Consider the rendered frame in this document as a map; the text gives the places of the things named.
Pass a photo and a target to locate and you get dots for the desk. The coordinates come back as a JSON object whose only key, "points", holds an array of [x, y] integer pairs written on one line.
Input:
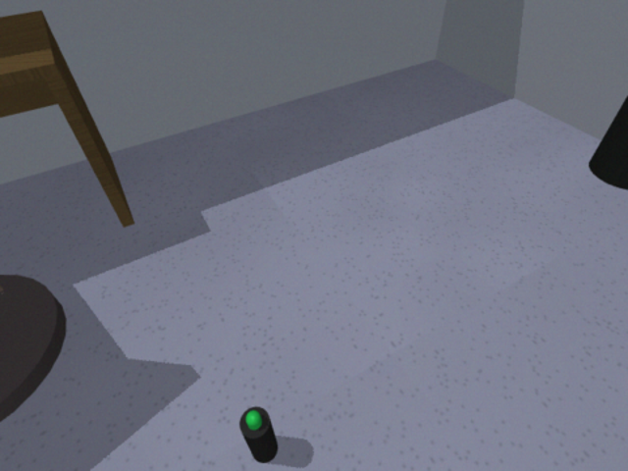
{"points": [[33, 75]]}

